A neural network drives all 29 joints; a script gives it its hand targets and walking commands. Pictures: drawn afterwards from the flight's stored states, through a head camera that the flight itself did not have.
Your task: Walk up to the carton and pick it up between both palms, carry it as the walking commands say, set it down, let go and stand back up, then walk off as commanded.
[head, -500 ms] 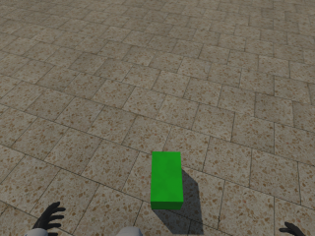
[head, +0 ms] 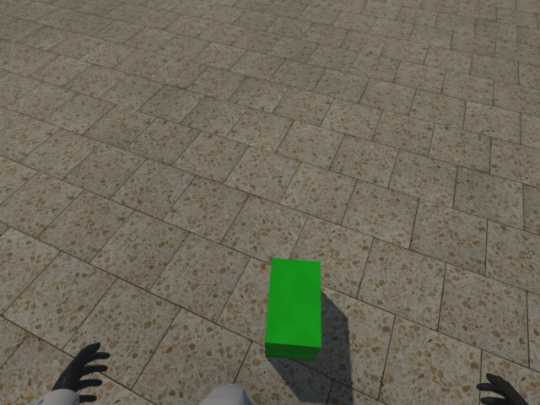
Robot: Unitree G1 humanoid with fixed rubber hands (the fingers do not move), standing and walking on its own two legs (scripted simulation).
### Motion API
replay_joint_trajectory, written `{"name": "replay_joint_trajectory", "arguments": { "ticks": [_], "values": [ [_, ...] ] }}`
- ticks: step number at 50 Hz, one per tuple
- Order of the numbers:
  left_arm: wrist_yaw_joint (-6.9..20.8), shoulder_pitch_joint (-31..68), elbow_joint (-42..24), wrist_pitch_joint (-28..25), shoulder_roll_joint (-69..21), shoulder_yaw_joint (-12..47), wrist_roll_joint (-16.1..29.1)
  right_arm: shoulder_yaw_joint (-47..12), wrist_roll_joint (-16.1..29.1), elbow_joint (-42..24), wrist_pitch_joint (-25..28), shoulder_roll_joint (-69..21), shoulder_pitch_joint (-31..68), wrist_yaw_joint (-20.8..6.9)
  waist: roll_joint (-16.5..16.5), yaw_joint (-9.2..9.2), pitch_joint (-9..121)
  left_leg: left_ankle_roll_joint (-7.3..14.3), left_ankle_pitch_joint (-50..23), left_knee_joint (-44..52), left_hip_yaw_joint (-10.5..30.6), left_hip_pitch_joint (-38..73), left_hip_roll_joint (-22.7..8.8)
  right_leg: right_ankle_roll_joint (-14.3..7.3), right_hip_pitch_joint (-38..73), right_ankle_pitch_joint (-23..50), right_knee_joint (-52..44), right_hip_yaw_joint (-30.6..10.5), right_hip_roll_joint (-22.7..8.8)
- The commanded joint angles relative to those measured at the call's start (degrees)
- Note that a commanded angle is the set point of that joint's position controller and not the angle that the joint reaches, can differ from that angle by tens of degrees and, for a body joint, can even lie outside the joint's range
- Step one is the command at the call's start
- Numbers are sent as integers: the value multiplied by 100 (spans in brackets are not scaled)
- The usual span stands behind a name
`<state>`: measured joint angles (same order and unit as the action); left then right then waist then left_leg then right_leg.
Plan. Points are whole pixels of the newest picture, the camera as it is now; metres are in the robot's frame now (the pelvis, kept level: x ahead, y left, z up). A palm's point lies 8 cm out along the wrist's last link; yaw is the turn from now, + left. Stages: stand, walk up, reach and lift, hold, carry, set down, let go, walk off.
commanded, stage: walk up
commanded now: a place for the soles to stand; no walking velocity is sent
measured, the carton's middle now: (292, 308) +0.46 -0.04 -0.66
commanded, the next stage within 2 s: reach and lift in 0.02 s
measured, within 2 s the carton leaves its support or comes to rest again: neither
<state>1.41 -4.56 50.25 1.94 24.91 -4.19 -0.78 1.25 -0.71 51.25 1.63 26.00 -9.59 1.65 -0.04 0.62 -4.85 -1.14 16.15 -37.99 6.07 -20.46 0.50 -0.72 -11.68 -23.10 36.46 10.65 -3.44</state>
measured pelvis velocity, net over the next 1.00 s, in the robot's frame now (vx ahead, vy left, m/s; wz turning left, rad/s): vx -0.07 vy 0.03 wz -0.15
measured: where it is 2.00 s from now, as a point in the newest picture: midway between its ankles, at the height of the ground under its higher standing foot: outside the picture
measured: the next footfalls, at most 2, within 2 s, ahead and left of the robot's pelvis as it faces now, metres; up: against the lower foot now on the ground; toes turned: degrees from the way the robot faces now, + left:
none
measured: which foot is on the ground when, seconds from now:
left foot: down 0.00-1.00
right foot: down 0.00-1.00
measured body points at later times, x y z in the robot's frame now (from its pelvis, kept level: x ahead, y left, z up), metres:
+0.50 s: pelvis -0.02 +0.03 -0.03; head +0.10 +0.02 +0.40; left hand +0.25 +0.27 -0.12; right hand +0.22 -0.30 -0.11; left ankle +0.05 +0.14 -0.72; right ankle -0.04 -0.11 -0.72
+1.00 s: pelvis -0.07 +0.03 -0.07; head +0.15 +0.00 +0.32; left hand +0.36 +0.21 -0.16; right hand +0.33 -0.25 -0.16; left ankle +0.05 +0.14 -0.72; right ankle -0.04 -0.11 -0.72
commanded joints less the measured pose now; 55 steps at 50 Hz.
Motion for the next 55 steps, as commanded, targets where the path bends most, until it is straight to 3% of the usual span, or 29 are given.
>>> {"name": "replay_joint_trajectory", "arguments": {
  "ticks": [1,2,5,6,7,9,12,16,21,25,28,34,38,47,55],
  "values": [
    [-30,201,-348,-76,1084,-236,-6,239,7,-247,46,1028,-43,12,113,-15,519,499,-1521,156,93,101,-174,-582,110,383,-1036,-923,-758],
    [55,862,-2282,150,468,-610,-233,902,-118,-2257,-287,106,1475,-127,713,-392,-442,-1,-430,380,-701,169,344,103,-1918,421,-949,-817,256],
    [146,67,-2265,501,602,-828,-308,1095,-425,-1676,-735,409,807,-395,163,-189,90,-230,-498,428,-837,743,348,-37,-1435,461,-1006,-844,179],
    [119,-98,-2316,584,535,-987,-406,1176,-520,-1689,-842,464,767,-436,-20,-135,149,-194,-425,487,-851,779,362,-24,-1303,412,-1016,-907,200],
    [77,-232,-2322,669,532,-1098,-477,1098,-517,-1763,-924,399,760,-464,-129,31,205,-130,-447,548,-891,774,354,0,-1133,451,-1000,-987,239],
    [47,-283,-2228,738,441,-1169,-469,1064,-537,-1933,-994,389,908,-521,-98,276,452,-80,-550,520,-974,710,348,132,-792,590,-828,-1023,357],
    [18,-114,-2291,718,203,-1094,-354,1017,-502,-2212,-987,435,1247,-565,28,413,831,-54,-798,291,-980,375,286,235,-582,977,-351,-1069,510],
    [-98,441,-2479,767,-125,-781,-165,1000,-386,-2167,-1020,482,1930,-616,38,303,1176,-146,-1017,-134,-844,154,211,216,-1072,1220,193,-1058,575],
    [-343,833,-2469,822,-298,-615,24,1023,-349,-1720,-1023,575,2461,-653,64,240,1893,-197,-2025,-649,-663,128,182,216,-1939,1654,769,-987,645],
    [-472,1180,-2432,891,-378,-586,113,1014,-344,-1438,-1029,559,2902,-629,81,209,2357,-220,-2329,-871,-605,15,163,215,-2462,1640,995,-976,639],
    [-515,1633,-2432,965,-476,-583,150,1028,-343,-1307,-1064,456,3331,-628,84,187,2585,-225,-2063,-969,-599,-269,142,197,-2810,1429,1071,-977,633],
    [-571,2920,-2345,1188,-655,-614,245,1137,-331,-1183,-1266,225,4499,-638,44,203,2773,-207,-861,-1017,-647,-1076,134,125,-3428,668,1156,-964,610],
    [-631,3680,-2154,1313,-655,-684,312,1210,-345,-1153,-1378,191,5236,-604,80,237,3201,-192,-550,-1078,-679,-1414,177,107,-3595,438,1203,-932,617],
    [-721,5128,-1621,1212,-679,-891,325,1202,-196,-776,-1318,50,6563,-449,218,257,4105,-171,-559,-1243,-787,-2170,266,159,-3834,525,1267,-966,642],
    [-728,6247,-1308,894,-879,-1092,148,1333,-134,-455,-1065,-166,7493,-334,219,242,4916,-169,-1130,-1484,-784,-2423,331,195,-4337,1030,1470,-953,733]
  ]
}}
